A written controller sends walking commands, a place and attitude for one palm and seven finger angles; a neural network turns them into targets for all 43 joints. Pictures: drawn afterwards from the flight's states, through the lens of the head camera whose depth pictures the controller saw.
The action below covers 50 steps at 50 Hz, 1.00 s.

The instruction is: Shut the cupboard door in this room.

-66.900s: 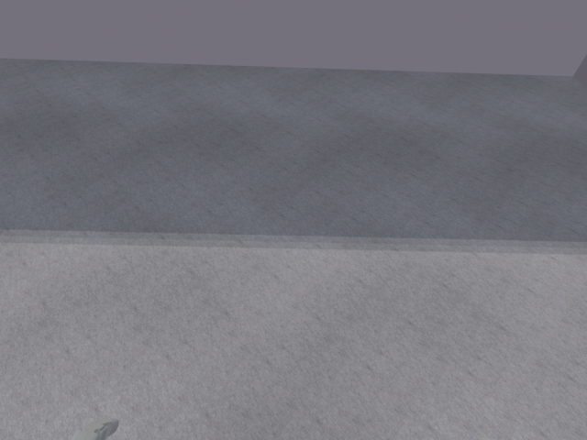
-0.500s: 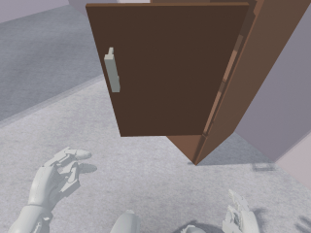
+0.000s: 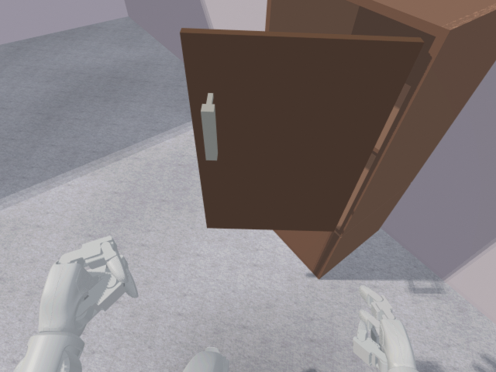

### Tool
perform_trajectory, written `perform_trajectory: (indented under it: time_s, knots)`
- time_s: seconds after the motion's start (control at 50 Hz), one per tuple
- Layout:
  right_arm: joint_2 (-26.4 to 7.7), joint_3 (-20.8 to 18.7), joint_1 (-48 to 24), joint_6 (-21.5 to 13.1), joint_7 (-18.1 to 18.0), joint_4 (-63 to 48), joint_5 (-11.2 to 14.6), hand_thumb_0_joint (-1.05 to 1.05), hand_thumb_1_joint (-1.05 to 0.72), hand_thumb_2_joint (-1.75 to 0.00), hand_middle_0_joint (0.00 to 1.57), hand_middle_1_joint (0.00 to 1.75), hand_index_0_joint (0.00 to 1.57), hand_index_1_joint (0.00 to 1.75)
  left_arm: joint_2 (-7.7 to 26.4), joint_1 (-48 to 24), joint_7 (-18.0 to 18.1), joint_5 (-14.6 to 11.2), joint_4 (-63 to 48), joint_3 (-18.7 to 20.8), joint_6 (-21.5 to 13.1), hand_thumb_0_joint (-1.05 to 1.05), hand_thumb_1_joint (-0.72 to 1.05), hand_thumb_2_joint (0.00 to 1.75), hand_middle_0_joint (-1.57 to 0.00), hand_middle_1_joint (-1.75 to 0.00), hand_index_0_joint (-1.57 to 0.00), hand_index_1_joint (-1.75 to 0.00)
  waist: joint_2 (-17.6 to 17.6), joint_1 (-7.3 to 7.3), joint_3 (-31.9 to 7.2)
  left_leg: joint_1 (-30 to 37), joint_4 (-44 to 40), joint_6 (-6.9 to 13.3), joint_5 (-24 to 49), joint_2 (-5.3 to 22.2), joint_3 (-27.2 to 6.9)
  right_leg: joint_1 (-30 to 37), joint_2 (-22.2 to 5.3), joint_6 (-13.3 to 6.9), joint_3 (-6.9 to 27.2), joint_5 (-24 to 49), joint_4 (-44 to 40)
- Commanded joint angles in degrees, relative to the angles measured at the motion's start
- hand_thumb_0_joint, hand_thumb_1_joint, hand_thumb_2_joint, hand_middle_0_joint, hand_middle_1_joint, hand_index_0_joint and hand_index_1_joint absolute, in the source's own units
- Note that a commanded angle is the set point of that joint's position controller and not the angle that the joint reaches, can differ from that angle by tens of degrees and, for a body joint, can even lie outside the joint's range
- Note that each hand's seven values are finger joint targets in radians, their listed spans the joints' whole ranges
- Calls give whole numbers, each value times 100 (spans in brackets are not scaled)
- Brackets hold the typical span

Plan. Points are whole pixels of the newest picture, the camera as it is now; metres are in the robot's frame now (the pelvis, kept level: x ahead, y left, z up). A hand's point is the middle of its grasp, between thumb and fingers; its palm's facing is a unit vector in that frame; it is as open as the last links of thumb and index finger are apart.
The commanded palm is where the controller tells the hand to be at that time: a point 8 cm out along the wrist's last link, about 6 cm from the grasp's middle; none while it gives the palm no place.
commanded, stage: raise the hand and make a fist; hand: left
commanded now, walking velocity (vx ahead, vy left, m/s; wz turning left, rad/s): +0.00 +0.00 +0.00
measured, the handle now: (211, 127) +0.54 +0.13 +0.09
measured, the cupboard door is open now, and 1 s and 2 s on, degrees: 52 52 52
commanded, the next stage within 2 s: bring the fist close to the handle in 0.66 s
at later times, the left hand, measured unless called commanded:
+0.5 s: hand (150, 282) +0.22 +0.16 +0.08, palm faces +0.04 -1.00 -0.02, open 3.1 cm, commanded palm +0.20 +0.22 +0.09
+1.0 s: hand (171, 245) +0.27 +0.14 +0.10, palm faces +0.03 -1.00 -0.02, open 3.1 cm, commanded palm +0.25 +0.19 +0.09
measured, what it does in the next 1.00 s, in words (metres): stands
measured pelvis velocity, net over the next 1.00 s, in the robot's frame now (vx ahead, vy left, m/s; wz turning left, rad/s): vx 0.00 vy -0.03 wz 0.01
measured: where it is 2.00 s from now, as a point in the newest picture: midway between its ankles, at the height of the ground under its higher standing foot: outside the picture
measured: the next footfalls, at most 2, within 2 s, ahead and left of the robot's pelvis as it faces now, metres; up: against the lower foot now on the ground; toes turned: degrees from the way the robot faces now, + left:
none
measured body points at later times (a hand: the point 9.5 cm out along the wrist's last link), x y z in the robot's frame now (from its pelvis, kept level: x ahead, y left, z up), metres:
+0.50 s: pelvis +0.00 -0.02 +0.01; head +0.02 -0.03 +0.46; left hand +0.21 +0.21 +0.08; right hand +0.17 -0.26 -0.06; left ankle +0.06 +0.10 -0.67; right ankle -0.01 -0.14 -0.67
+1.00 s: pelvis +0.00 -0.03 +0.01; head +0.04 -0.04 +0.45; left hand +0.26 +0.19 +0.10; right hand +0.19 -0.26 -0.08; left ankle +0.06 +0.10 -0.67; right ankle -0.01 -0.14 -0.67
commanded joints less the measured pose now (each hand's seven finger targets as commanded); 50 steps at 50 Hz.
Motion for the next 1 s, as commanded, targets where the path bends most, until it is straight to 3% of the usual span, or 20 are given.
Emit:
perform_trajectory:
  time_s: [0.0,0.08,0.1,0.18,0.2,0.24,0.28,0.34,0.38,0.48,0.5,0.56,0.66,0.68,0.74,0.78,0.84,0.88,0.9,0.98]
  knots:
    - [-941,-325,-88,-246,-103,-829,50,0,-90,-90,20,30,20,30,419,-581,-177,51,-728,-47,-99,0,90,90,-130,-150,-130,-150,91,-211,-214,1256,-1511,-46,-172,-51,-413,-329,293,-276,-180,559,-917]
    - [-951,-287,-108,-305,-150,-820,25,0,-90,-90,20,30,20,30,948,-1007,-188,-3,-1084,424,-200,0,90,90,-130,-150,-130,-150,226,-80,-658,1464,-1483,-34,24,-90,-362,-39,301,-307,-82,598,-983]
    - [-898,-272,-171,-327,-136,-841,32,0,-90,-90,20,30,20,30,811,-1078,-179,-13,-1232,340,-257,0,90,90,-130,-150,-130,-150,419,-71,-762,1605,-1520,-45,76,-94,-344,-6,287,-320,-94,627,-984]
    - [-882,-239,-216,-392,-115,-740,25,0,-90,-90,20,30,20,30,938,-1011,-37,-86,-1187,576,-382,0,90,90,-130,-150,-130,-150,477,13,-721,1635,-1553,-61,190,-105,-323,115,306,-339,-80,695,-1032]
    - [-857,-232,-227,-410,-93,-735,37,0,-90,-90,20,30,20,30,772,-954,-46,-94,-1150,438,-369,0,90,90,-130,-150,-130,-150,483,-27,-682,1676,-1568,-58,268,-111,-294,135,282,-335,-90,751,-1068]
    - [-886,-245,-204,-422,-75,-693,56,0,-90,-90,20,30,20,30,678,-897,-86,-100,-977,319,-266,0,90,90,-130,-150,-130,-150,418,-68,-564,1663,-1575,-51,322,-116,-246,148,270,-307,-81,820,-1148]
    - [-925,-279,-169,-411,-81,-652,85,0,-90,-90,20,30,20,30,580,-542,-191,-130,-413,274,-47,0,90,90,-130,-150,-130,-150,-27,-51,-311,1440,-1569,-28,271,-134,-201,194,268,-271,-26,705,-1312]
    - [-966,-306,-156,-417,-99,-687,108,0,-90,-90,20,30,20,30,525,-669,-343,-201,-352,183,89,0,90,90,-130,-150,-130,-150,-320,-74,-236,1341,-1527,-12,298,-180,-107,252,197,-220,94,574,-1474]
    - [-980,-326,-166,-429,-132,-658,94,0,-90,-90,20,30,20,30,795,-833,-309,-189,-420,408,34,0,90,90,-130,-150,-130,-150,-344,-39,-221,1317,-1447,0,394,-186,-64,293,178,-218,204,570,-1511]
    - [-905,-339,-168,-505,-107,-573,23,0,-90,-90,20,30,20,30,1001,-1218,-72,-154,-935,694,-558,0,90,90,-130,-150,-130,-150,-61,22,-750,1488,-1261,1,829,-204,-6,440,161,-246,266,1056,-1252]
    - [-867,-337,-201,-519,-85,-559,29,0,-90,-90,20,30,20,30,824,-1194,-63,-133,-974,551,-659,0,90,90,-130,-150,-130,-150,106,6,-856,1561,-1240,-1,928,-206,9,435,151,-259,252,1189,-1185]
    - [-874,-354,-180,-522,-41,-496,45,0,-90,-90,20,30,20,30,645,-935,-107,-133,-677,383,-727,0,90,90,-130,-150,-130,-150,50,-48,-689,1496,-1186,-8,948,-198,49,320,152,-230,258,1348,-1170]
    - [-931,-391,-124,-424,-66,-559,118,0,-90,-90,20,30,20,30,576,-738,-407,-179,-333,202,-257,0,90,90,-130,-150,-130,-150,-296,-77,-477,1344,-1201,28,901,-214,82,459,97,-153,406,1412,-1388]
    - [-937,-397,-106,-391,-83,-548,112,0,-90,-90,20,30,20,30,712,-729,-419,-204,-250,364,-171,0,90,90,-130,-150,-130,-150,-470,-34,-476,1265,-1181,32,893,-221,67,553,93,-141,465,1368,-1428]
    - [-903,-382,-174,-367,-109,-610,100,0,-90,-90,20,30,20,30,729,-1040,-374,-250,-512,471,-202,0,90,90,-130,-150,-130,-150,-490,-50,-541,1332,-1150,21,961,-225,72,588,44,-99,515,1545,-1424]
    - [-912,-355,-169,-377,-135,-516,65,0,-90,-90,20,30,20,30,878,-1689,-241,-189,-697,521,-374,0,90,90,-130,-150,-130,-150,-346,-131,-562,1358,-1078,39,988,-206,55,434,94,-135,459,1521,-1323]
    - [-853,-336,-197,-441,-103,-372,45,0,-90,-90,20,30,20,30,528,-2279,-123,-114,-474,224,-629,0,90,90,-130,-150,-130,-150,-168,-228,-607,1398,-1014,27,888,-184,12,132,123,-182,366,1353,-1158]
    - [-900,-357,-160,-465,-98,-283,57,0,-90,-90,20,30,20,30,536,-2539,-110,-39,-289,110,-661,0,90,90,-130,-150,-130,-150,-99,-265,-661,1396,-997,34,822,-168,4,54,143,-201,360,1218,-1140]
    - [-892,-359,-164,-475,-87,-288,61,0,-90,-90,20,30,20,30,388,-2552,-140,-11,-173,-66,-605,0,90,90,-130,-150,-130,-150,-60,-262,-785,1442,-1017,34,836,-172,3,105,127,-205,345,1257,-1121]
    - [-971,-376,-78,-382,-79,-292,94,0,-90,-90,20,30,20,30,558,-2588,-154,83,328,-16,-152,0,90,90,-130,-150,-130,-150,-174,-165,-1022,1521,-1141,48,1015,-166,19,356,123,-194,339,1500,-1198]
